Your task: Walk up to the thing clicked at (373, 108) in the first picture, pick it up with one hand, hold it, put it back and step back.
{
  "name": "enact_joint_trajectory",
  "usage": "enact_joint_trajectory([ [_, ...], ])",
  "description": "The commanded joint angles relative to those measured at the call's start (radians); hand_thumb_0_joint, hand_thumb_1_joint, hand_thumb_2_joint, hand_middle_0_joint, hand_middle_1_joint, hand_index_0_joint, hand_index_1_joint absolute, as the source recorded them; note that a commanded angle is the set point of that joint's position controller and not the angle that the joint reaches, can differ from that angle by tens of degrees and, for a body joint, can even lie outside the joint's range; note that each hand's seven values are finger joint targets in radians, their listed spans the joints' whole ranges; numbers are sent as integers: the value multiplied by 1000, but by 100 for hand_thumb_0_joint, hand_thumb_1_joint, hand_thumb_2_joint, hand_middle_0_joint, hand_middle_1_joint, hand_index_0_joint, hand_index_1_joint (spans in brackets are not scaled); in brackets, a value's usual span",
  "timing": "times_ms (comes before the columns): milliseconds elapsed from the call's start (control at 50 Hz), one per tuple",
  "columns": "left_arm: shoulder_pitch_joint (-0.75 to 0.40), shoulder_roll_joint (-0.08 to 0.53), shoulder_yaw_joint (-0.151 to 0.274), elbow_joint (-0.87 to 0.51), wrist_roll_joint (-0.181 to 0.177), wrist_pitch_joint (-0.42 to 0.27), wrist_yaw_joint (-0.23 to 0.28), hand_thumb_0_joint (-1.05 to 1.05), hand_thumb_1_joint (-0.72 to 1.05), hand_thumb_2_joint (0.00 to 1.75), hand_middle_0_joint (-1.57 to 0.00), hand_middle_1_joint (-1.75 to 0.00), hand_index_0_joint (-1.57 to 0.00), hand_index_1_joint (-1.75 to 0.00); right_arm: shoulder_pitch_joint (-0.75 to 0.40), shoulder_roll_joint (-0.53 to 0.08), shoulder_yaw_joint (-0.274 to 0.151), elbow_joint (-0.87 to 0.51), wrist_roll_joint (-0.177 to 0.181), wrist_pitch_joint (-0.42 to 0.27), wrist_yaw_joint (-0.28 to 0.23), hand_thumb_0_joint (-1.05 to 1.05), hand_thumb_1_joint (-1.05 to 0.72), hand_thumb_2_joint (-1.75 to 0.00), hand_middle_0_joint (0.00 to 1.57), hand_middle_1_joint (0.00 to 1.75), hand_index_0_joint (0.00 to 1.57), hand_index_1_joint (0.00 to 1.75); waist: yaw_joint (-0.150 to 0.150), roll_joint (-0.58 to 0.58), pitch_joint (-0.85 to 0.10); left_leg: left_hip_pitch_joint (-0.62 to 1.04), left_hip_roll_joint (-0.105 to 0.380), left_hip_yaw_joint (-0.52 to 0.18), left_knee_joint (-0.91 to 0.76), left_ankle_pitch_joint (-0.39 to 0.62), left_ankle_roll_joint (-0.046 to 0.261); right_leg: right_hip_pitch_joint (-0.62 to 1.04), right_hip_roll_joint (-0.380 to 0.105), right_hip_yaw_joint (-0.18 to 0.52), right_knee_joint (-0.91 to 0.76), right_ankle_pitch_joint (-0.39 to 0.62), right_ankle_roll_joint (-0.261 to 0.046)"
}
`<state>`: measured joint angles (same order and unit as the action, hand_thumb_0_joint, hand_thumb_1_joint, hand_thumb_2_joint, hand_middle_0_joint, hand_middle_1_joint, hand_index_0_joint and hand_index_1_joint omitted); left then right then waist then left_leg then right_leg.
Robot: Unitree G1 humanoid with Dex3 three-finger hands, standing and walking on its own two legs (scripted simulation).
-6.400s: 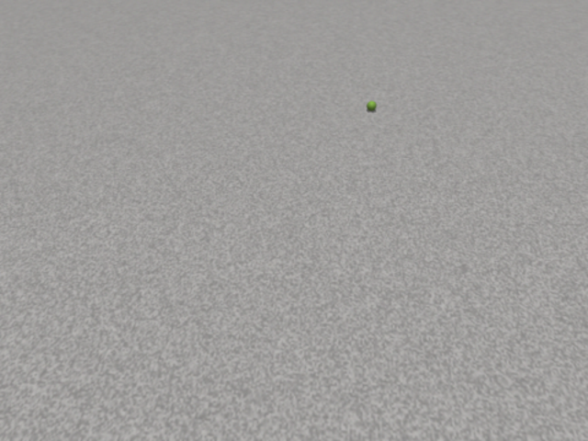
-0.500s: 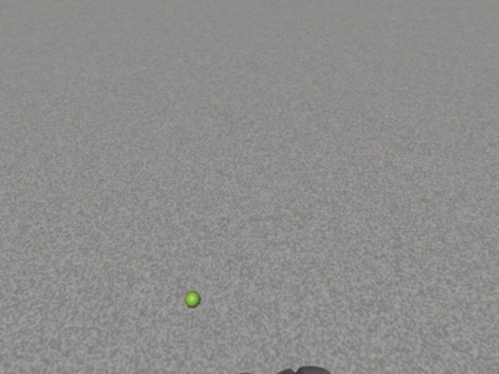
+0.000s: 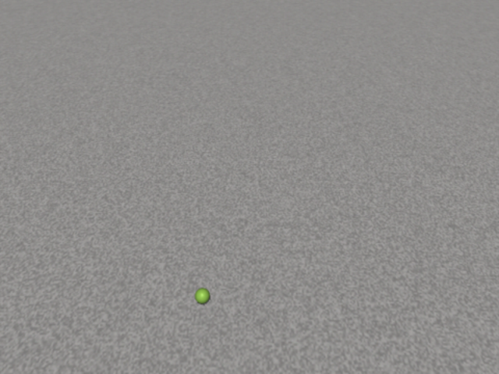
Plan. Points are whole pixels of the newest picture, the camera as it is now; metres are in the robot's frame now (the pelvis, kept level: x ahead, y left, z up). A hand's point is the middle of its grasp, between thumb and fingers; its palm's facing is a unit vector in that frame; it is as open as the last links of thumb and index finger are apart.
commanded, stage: walk up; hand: left
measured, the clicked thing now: (202, 295) +0.52 +0.20 -0.73
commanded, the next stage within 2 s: none
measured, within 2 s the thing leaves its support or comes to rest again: neither
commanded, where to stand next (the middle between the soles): +0.13 +0.01 m, yaw -1 degrees
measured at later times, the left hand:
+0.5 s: hand out of the picture +0.11 +0.26 -0.13, palm faces +0.05 -0.94 -0.34, open 7.4 cm
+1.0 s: hand out of the picture +0.10 +0.25 -0.13, palm faces +0.04 -0.94 -0.32, open 7.4 cm
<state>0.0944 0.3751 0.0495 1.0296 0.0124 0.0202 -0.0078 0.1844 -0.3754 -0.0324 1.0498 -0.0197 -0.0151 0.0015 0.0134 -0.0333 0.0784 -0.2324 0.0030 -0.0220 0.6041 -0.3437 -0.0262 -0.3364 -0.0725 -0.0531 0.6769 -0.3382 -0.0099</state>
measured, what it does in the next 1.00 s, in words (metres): stands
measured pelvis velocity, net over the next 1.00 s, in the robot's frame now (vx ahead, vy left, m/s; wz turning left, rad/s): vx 0.02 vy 0.00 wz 0.03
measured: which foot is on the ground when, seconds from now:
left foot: down 0.00-1.00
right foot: down 0.00-1.00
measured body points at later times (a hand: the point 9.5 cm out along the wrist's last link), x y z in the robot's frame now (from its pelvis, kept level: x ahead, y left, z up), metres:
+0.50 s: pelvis +0.01 +0.00 +0.02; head +0.02 +0.00 +0.47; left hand +0.10 +0.31 -0.11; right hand +0.13 -0.29 -0.11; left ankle -0.01 +0.14 -0.72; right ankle +0.03 -0.12 -0.72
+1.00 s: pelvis +0.02 +0.00 +0.02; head +0.04 +0.00 +0.47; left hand +0.10 +0.30 -0.11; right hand +0.11 -0.30 -0.12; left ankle -0.01 +0.14 -0.72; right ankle +0.03 -0.12 -0.72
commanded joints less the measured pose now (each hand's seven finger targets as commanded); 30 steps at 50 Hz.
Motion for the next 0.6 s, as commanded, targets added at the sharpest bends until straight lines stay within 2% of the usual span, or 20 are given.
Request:
enact_joint_trajectory([
  [0,-2,206,29,-14,-7,-54,11,0,90,90,-20,-30,-20,-30,-131,-186,-14,-73,15,-32,-13,0,-90,-90,20,30,20,30,28,109,-112,-83,88,-57,-107,269,51,193,-78,118,-202,333,-40],
  [20,-24,218,30,-12,-9,-56,12,0,90,90,-20,-30,-20,-30,-90,-188,-14,-55,21,-32,-13,0,-90,-90,20,30,20,30,5,92,-122,-64,71,-52,-109,243,39,191,-101,148,-217,345,-51],
  [40,-77,220,25,-11,-11,-52,11,0,90,90,-20,-30,-20,-30,-56,-191,-14,-29,18,-29,-14,0,-90,-90,20,30,20,30,-20,89,-112,-58,81,-73,-162,160,42,172,-105,144,-223,255,-54],
  [60,-102,210,21,-11,-10,-48,10,0,90,90,-20,-30,-20,-30,-63,-203,-15,-15,15,-28,-14,0,-90,-90,20,30,20,30,-20,100,-99,-51,96,-96,-205,128,51,161,-90,125,-217,202,-45],
  [80,-102,192,12,-8,-12,-46,8,0,90,90,-20,-30,-20,-30,-86,-214,-15,-10,14,-29,-14,0,-90,-90,20,30,20,30,-12,106,-105,-41,120,-116,-226,158,60,178,-65,94,-212,221,-33],
  [120,-74,193,9,22,-12,-50,8,0,90,90,-20,-30,-20,-30,-133,-214,-11,-13,19,-32,-14,0,-90,-90,20,30,20,30,8,70,-124,-11,122,-100,-191,259,63,207,-61,80,-247,272,-27],
  [160,-89,203,13,35,-10,-56,8,0,90,90,-20,-30,-20,-30,-114,-200,-7,-5,22,-33,-15,0,-90,-90,20,30,20,30,-7,32,-156,17,106,-67,-174,323,56,241,-81,92,-257,350,-26],
  [200,-110,199,15,40,-12,-56,8,0,90,90,-20,-30,-20,-30,-104,-203,-9,8,22,-32,-18,0,-90,-90,20,30,20,30,-16,23,-173,34,109,-65,-197,351,52,261,-84,84,-258,375,-23],
  [280,-115,187,12,56,-10,-53,6,0,90,90,-20,-30,-20,-30,-151,-195,-8,6,21,-27,-15,0,-90,-90,20,30,20,30,-5,22,-160,52,110,-64,-214,326,52,251,-80,69,-298,317,-13],
  [320,-127,185,14,58,-8,-54,6,0,90,90,-20,-30,-20,-30,-145,-193,-8,11,20,-25,-15,0,-90,-90,20,30,20,30,-10,8,-171,54,111,-62,-221,337,49,272,-83,68,-305,334,-12],
  [440,-136,178,15,61,-7,-49,3,0,90,90,-20,-30,-20,-30,-165,-190,-4,14,16,-24,-12,0,-90,-90,20,30,20,30,-4,34,-142,42,113,-73,-273,289,42,264,-75,63,-329,253,-3],
  [580,-125,183,18,62,0,-49,1,0,90,90,-20,-30,-20,-30,-171,-188,-2,9,15,-24,-10,0,-90,-90,20,30,20,30,2,32,-134,34,106,-74,-286,263,41,278,-74,62,-346,247,3],
])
